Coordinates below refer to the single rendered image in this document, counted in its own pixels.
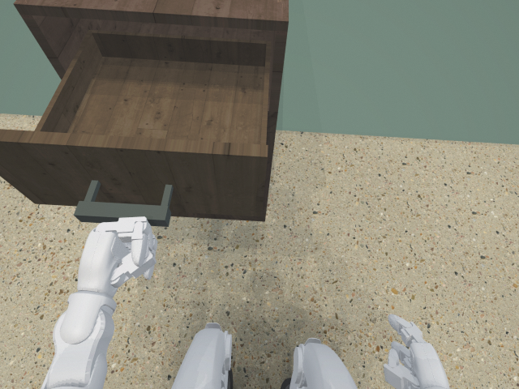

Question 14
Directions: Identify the robot thigh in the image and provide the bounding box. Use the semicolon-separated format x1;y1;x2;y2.
293;343;358;389
171;328;232;389

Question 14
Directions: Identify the robot right thigh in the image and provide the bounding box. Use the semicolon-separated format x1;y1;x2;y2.
293;343;358;389

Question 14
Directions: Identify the robot left hand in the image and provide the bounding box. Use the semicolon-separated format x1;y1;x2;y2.
77;216;158;298

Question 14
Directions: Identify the robot left thigh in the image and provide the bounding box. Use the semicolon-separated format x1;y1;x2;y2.
171;328;232;389

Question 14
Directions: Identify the robot right hand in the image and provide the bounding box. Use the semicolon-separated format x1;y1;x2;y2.
384;314;450;389

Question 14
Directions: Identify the cabinet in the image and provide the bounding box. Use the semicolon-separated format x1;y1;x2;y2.
14;0;289;221

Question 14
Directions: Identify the handle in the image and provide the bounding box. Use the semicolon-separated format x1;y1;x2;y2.
74;180;174;227

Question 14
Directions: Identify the drawer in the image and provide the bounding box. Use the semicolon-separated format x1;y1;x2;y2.
0;30;271;217

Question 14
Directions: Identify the left robot forearm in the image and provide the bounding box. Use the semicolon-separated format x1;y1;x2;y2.
41;291;117;389

